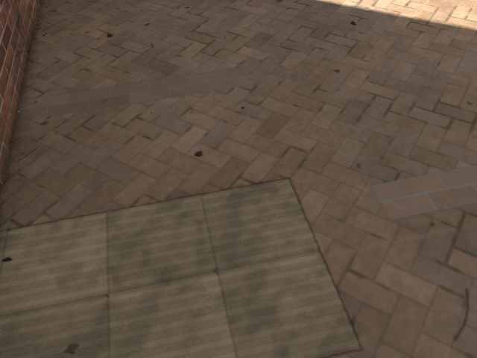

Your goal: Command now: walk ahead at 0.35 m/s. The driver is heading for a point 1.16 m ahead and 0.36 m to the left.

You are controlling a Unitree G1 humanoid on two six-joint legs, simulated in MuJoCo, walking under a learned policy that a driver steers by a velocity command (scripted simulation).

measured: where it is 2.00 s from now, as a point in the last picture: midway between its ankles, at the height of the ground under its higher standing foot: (188, 250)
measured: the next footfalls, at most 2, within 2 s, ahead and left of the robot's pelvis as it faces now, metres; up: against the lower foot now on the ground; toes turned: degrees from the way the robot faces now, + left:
left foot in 0.48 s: +0.38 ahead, +0.17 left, -0.19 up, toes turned +0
right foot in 0.92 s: +0.69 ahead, -0.03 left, -0.19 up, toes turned +1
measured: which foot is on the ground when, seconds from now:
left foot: up 0.00-0.46, down 0.48-0.92, up 0.94-1.00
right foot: down 0.00-0.48, up 0.50-0.90, down 0.92-1.00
